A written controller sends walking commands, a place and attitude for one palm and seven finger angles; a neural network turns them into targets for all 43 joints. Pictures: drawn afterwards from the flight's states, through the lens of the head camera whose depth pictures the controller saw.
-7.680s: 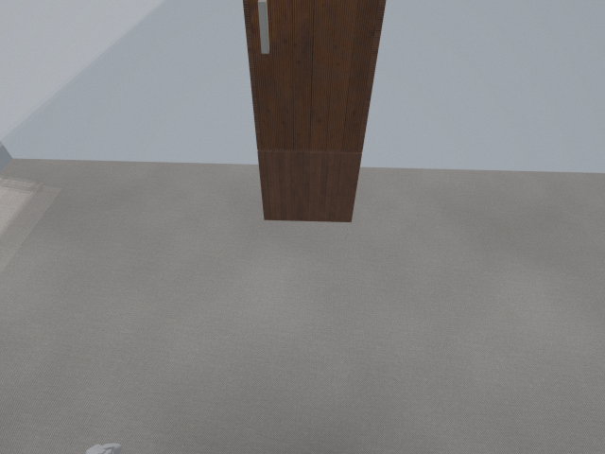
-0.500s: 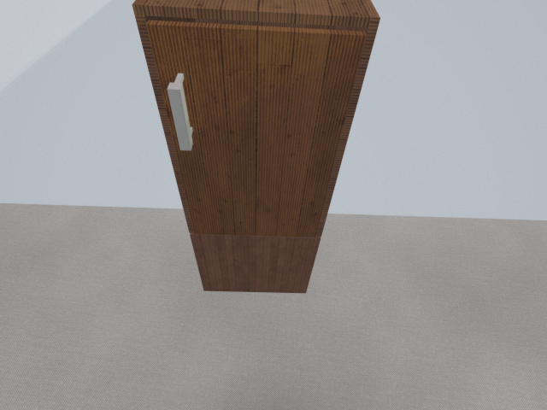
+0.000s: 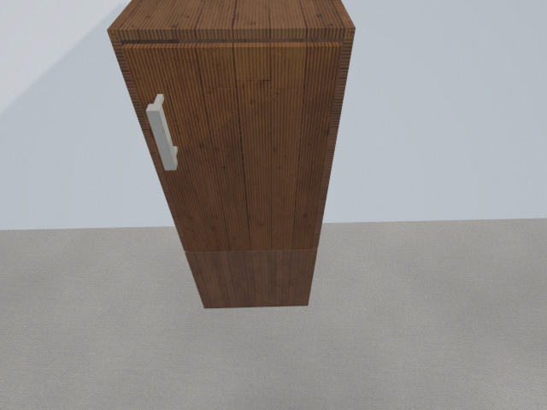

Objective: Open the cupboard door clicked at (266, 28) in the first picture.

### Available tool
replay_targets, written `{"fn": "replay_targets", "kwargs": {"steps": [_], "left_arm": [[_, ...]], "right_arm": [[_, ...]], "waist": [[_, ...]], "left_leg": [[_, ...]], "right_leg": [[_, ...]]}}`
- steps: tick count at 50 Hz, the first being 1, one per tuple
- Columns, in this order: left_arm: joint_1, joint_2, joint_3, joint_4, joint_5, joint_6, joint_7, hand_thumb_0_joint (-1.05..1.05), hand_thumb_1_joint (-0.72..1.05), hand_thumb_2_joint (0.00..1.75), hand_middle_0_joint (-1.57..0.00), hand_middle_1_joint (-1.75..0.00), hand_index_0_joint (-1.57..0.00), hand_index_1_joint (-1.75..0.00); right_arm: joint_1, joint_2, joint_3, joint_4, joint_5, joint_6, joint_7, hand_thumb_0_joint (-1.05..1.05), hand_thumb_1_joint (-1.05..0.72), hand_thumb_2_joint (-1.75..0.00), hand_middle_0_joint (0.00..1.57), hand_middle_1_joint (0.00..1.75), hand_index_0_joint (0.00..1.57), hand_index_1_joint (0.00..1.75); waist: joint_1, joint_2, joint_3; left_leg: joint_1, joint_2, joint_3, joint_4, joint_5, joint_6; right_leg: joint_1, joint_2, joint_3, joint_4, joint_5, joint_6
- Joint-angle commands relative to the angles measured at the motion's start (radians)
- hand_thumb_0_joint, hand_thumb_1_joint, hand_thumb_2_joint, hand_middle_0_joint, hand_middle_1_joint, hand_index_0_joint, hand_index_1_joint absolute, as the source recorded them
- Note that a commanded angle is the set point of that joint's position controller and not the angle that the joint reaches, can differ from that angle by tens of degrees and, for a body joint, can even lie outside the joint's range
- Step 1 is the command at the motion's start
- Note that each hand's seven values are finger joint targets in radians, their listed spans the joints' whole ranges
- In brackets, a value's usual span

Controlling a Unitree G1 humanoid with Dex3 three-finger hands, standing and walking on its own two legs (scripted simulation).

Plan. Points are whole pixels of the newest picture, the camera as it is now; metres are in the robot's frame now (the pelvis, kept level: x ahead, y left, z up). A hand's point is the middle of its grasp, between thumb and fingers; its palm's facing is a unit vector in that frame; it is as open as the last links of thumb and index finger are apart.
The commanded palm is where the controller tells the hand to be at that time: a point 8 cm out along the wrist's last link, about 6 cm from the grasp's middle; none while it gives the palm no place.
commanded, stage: raise the hand with hooked fingers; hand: left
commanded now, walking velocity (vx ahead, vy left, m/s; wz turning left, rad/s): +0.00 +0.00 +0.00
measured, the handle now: (165, 132) +0.57 +0.24 +0.10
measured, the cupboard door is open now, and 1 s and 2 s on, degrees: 0 0 0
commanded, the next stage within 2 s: none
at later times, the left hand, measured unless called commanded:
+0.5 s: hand (153, 402) +0.15 +0.18 -0.04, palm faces +0.14 -0.99 -0.02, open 8.7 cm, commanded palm +0.14 +0.24 -0.01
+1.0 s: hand (116, 341) +0.20 +0.22 +0.03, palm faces +0.10 -0.99 -0.06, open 11.7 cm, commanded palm +0.17 +0.28 +0.05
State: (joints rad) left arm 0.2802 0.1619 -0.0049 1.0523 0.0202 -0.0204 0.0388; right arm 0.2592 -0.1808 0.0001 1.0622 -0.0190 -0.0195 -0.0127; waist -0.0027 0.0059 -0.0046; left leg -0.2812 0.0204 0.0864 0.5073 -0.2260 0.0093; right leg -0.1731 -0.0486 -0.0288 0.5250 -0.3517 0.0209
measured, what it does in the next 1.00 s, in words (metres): stands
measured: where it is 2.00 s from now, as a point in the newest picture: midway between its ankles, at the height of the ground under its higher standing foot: outside the picture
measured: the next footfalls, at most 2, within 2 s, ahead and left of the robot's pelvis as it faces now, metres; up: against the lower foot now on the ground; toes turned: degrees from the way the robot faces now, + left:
none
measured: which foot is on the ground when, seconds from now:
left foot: down 0.00-1.00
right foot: down 0.00-1.00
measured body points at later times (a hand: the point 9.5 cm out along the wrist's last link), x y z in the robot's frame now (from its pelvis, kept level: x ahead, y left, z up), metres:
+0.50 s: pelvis -0.03 -0.04 -0.07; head +0.01 -0.03 +0.37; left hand +0.13 +0.23 -0.03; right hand +0.22 -0.27 -0.11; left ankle +0.03 +0.11 -0.73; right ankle -0.05 -0.13 -0.73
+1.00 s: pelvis -0.02 -0.02 -0.04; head +0.01 -0.02 +0.41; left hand +0.19 +0.28 +0.04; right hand +0.12 -0.28 -0.13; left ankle +0.03 +0.11 -0.73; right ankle -0.05 -0.13 -0.73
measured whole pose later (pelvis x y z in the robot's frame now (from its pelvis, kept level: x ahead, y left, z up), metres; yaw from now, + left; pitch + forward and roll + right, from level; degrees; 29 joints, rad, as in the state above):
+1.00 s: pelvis -0.02 -0.02 -0.04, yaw +2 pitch +8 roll -1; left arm 0.28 0.30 0.31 0.12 -0.35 -0.33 -0.35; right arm 0.30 -0.27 -0.01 0.64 0.04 -0.23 -0.09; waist 0.00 0.03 -0.09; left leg -0.66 0.06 0.02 0.85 -0.33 -0.01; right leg -0.52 -0.02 -0.08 0.86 -0.48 -0.01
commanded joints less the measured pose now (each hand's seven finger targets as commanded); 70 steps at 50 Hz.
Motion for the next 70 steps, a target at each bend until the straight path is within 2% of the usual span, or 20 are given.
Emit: {"fn": "replay_targets", "kwargs": {"steps": [1, 2, 3, 4, 5, 6, 7, 8, 10, 13, 15, 17, 19, 26, 31, 36, 41, 48, 55, 70], "left_arm": [[0.076, 0.119, 0.026, -0.027, 0.0, -0.008, 0.001, 0.0, 0.9, 0.9, -0.2, -0.3, -0.2, -0.3], [0.07, 0.122, 0.026, -0.027, -0.001, -0.007, 0.001, 0.0, 0.9, 0.9, -0.2, -0.3, -0.2, -0.3], [0.112, 0.115, 0.02, -0.01, 0.008, -0.014, 0.038, 0.0, 0.9, 0.9, -0.2, -0.3, -0.2, -0.3], [-0.645, 0.388, 0.22, -1.569, -0.165, -0.237, 0.044, 0.0, 0.88, 0.89, -0.2, -0.32, -0.2, -0.32], [-0.087, 0.3, 0.188, -1.302, -0.097, -0.204, 0.072, 0.0, 0.85, 0.88, -0.2, -0.33, -0.2, -0.33], [0.176, 0.067, 0.046, -1.174, -0.142, -0.082, 0.091, 0.0, 0.83, 0.87, -0.21, -0.34, -0.21, -0.34], [0.144, 0.003, 0.05, -1.123, -0.16, -0.072, 0.077, 0.0, 0.81, 0.86, -0.21, -0.36, -0.21, -0.36], [0.082, 0.055, 0.1, -1.141, -0.167, -0.12, 0.058, 0.0, 0.78, 0.85, -0.21, -0.37, -0.21, -0.37], [0.261, 0.024, 0.146, -0.967, -0.192, -0.252, -0.021, 0.0, 0.74, 0.83, -0.21, -0.4, -0.21, -0.4], [0.37, -0.003, 0.169, -0.88, -0.237, -0.499, -0.218, 0.0, 0.67, 0.8, -0.22, -0.45, -0.22, -0.45], [0.301, 0.086, 0.239, -0.903, -0.272, -0.625, -0.347, 0.0, 0.62, 0.78, -0.22, -0.48, -0.22, -0.48], [0.255, 0.148, 0.286, -0.981, -0.312, -0.592, -0.403, 0.0, 0.57, 0.76, -0.22, -0.51, -0.22, -0.51], [0.156, 0.183, 0.321, -1.098, -0.353, -0.521, -0.403, 0.0, 0.53, 0.74, -0.23, -0.54, -0.23, -0.54], [-0.121, 0.231, 0.291, -1.343, -0.332, -0.517, -0.341, 0.0, 0.36, 0.67, -0.24, -0.64, -0.24, -0.64], [-0.053, 0.27, 0.333, -1.181, -0.356, -0.408, -0.409, 0.0, 0.25, 0.62, -0.25, -0.72, -0.25, -0.72], [0.0, 0.295, 0.411, -1.132, -0.393, -0.305, -0.399, 0.0, 0.13, 0.57, -0.25, -0.8, -0.25, -0.8], [-0.039, 0.304, 0.43, -1.139, -0.401, -0.353, -0.368, 0.0, 0.01, 0.52, -0.26, -0.87, -0.26, -0.87], [-0.128, 0.333, 0.41, -1.141, -0.395, -0.376, -0.393, 0.0, -0.15, 0.45, -0.27, -0.98, -0.27, -0.98], [-0.228, 0.36, 0.415, -1.16, -0.383, -0.316, -0.375, 0.0, -0.31, 0.38, -0.29, -1.08, -0.29, -1.08], [-0.481, 0.441, 0.46, -1.073, -0.374, -0.143, -0.427, 0.0, -0.5, 0.3, -0.3, -1.2, -0.3, -1.2]], "right_arm": [[0.033, -0.086, -0.016, -0.033, 0.003, -0.013, -0.007, 0.0, -0.9, -0.9, 0.2, 0.3, 0.2, 0.3], [0.028, -0.088, -0.016, -0.029, 0.003, -0.012, -0.007, 0.0, -0.9, -0.9, 0.2, 0.3, 0.2, 0.3], [-0.038, -0.118, -0.021, -0.095, 0.012, -0.009, -0.004, 0.0, -0.9, -0.9, 0.2, 0.3, 0.2, 0.3], [-0.023, -0.26, -0.066, -0.416, 0.052, -0.159, -0.036, 0.0, -0.9, -0.9, 0.2, 0.3, 0.2, 0.3], [-0.073, -0.176, -0.038, -0.373, 0.039, -0.256, -0.074, 0.0, -0.9, -0.9, 0.2, 0.3, 0.2, 0.3], [-0.1, -0.138, -0.036, -0.365, 0.062, -0.285, -0.071, 0.0, -0.9, -0.9, 0.2, 0.3, 0.2, 0.3], [-0.052, -0.127, -0.048, -0.352, 0.066, -0.288, -0.064, 0.0, -0.9, -0.9, 0.2, 0.3, 0.2, 0.3], [-0.074, -0.162, -0.067, -0.4, 0.05, -0.29, -0.06, 0.0, -0.9, -0.9, 0.2, 0.3, 0.2, 0.3], [-0.094, -0.169, -0.088, -0.437, 0.023, -0.28, -0.052, 0.0, -0.9, -0.9, 0.2, 0.3, 0.2, 0.3], [-0.146, -0.16, -0.111, -0.503, 0.017, -0.278, -0.013, 0.0, -0.9, -0.9, 0.2, 0.3, 0.2, 0.3], [-0.171, -0.169, -0.12, -0.559, 0.028, -0.289, -0.001, 0.0, -0.9, -0.9, 0.2, 0.3, 0.2, 0.3], [-0.178, -0.182, -0.119, -0.638, 0.04, -0.281, -0.005, 0.0, -0.9, -0.9, 0.2, 0.3, 0.2, 0.3], [-0.165, -0.173, -0.111, -0.684, 0.053, -0.269, -0.029, 0.0, -0.9, -0.9, 0.2, 0.3, 0.2, 0.3], [-0.067, -0.162, -0.074, -0.627, 0.04, -0.256, -0.08, 0.0, -0.9, -0.9, 0.2, 0.3, 0.2, 0.3], [-0.089, -0.177, -0.055, -0.605, 0.055, -0.259, -0.09, 0.0, -0.9, -0.9, 0.2, 0.3, 0.2, 0.3], [-0.108, -0.17, -0.048, -0.614, 0.058, -0.254, -0.09, 0.0, -0.9, -0.9, 0.2, 0.3, 0.2, 0.3], [-0.091, -0.18, -0.048, -0.611, 0.054, -0.262, -0.083, 0.0, -0.9, -0.9, 0.2, 0.3, 0.2, 0.3], [-0.061, -0.207, -0.047, -0.598, 0.065, -0.283, -0.085, 0.0, -0.9, -0.9, 0.2, 0.3, 0.2, 0.3], [-0.066, -0.212, -0.033, -0.602, 0.071, -0.288, -0.088, 0.0, -0.9, -0.9, 0.2, 0.3, 0.2, 0.3], [-0.085, -0.216, -0.001, -0.617, 0.077, -0.253, -0.099, 0.0, -0.9, -0.9, 0.2, 0.3, 0.2, 0.3]], "waist": [[0.007, -0.021, 0.037], [0.007, -0.022, 0.038], [0.025, -0.095, 0.117], [-0.09, 0.125, -0.403], [0.031, 0.28, -0.42], [-0.009, 0.273, -0.292], [-0.035, 0.16, -0.128], [-0.042, 0.097, -0.019], [-0.012, -0.154, -0.004], [0.061, -0.214, -0.103], [0.063, -0.126, -0.168], [0.082, -0.004, -0.258], [0.066, -0.005, -0.325], [-0.046, 0.024, -0.284], [-0.015, 0.063, -0.255], [0.03, -0.015, -0.273], [0.029, -0.049, -0.245], [0.012, 0.026, -0.236], [0.014, 0.112, -0.221], [0.016, 0.097, -0.219]], "left_leg": [[0.063, 0.084, -0.081, -0.076, 0.167, 0.026], [0.06, 0.084, -0.079, -0.074, 0.166, 0.023], [-0.004, 0.103, -0.073, 0.105, 0.198, -0.002], [0.281, -0.012, -0.069, -0.018, 0.339, 0.027], [0.44, 0.054, -0.093, -0.048, 0.472, 0.028], [0.312, 0.029, -0.093, -0.07, 0.405, 0.004], [0.202, 0.025, -0.098, -0.03, 0.336, 0.001], [0.075, 0.009, -0.105, 0.018, 0.196, -0.003], [-0.095, -0.002, -0.09, 0.114, 0.096, -0.004], [-0.293, -0.018, -0.067, 0.289, 0.069, -0.019], [-0.386, -0.027, -0.055, 0.387, 0.015, -0.017], [-0.382, -0.038, -0.035, 0.421, -0.015, -0.004], [-0.378, -0.041, -0.033, 0.445, -0.042, 0.009], [-0.356, 0.007, -0.096, 0.503, -0.01, 0.028], [-0.331, 0.002, -0.107, 0.446, 0.003, 0.027], [-0.282, -0.004, -0.109, 0.362, 0.037, 0.023], [-0.255, -0.008, -0.101, 0.31, 0.025, 0.018], [-0.156, -0.009, -0.09, 0.243, 0.009, 0.025], [-0.057, -0.003, -0.109, 0.165, -0.002, 0.018], [0.057, -0.001, -0.128, 0.08, 0.06, 0.011]], "right_leg": [[-0.058, -0.056, 0.059, -0.109, 0.233, -0.048], [-0.056, -0.057, 0.06, -0.109, 0.237, -0.048], [-0.103, -0.095, 0.135, -0.157, 0.489, -0.034], [-0.053, 0.001, -0.004, -0.032, 0.514, -0.061], [-0.1, 0.037, -0.033, 0.061, 0.319, -0.066], [-0.179, 0.048, -0.083, 0.089, 0.15, -0.045], [-0.221, 0.042, -0.085, 0.058, 0.134, -0.036], [-0.277, 0.046, -0.096, 0.021, 0.133, -0.032], [-0.373, 0.068, -0.118, 0.071, 0.102, -0.027], [-0.461, 0.064, -0.088, 0.27, 0.14, -0.037], [-0.5, 0.045, -0.03, 0.338, 0.118, -0.041], [-0.48, 0.036, 0.015, 0.349, 0.06, -0.044], [-0.457, 0.031, 0.066, 0.31, 0.004, -0.027], [-0.528, 0.052, 0.082, 0.303, 0.074, -0.015], [-0.472, 0.05, 0.079, 0.249, 0.083, -0.014], [-0.37, 0.035, 0.065, 0.199, 0.149, 0.005], [-0.353, 0.037, 0.05, 0.171, 0.116, 0.007], [-0.365, 0.054, 0.013, 0.136, 0.06, -0.013], [-0.348, 0.073, -0.039, 0.119, 0.064, -0.029], [-0.258, 0.085, -0.056, 0.043, 0.145, -0.037]]}}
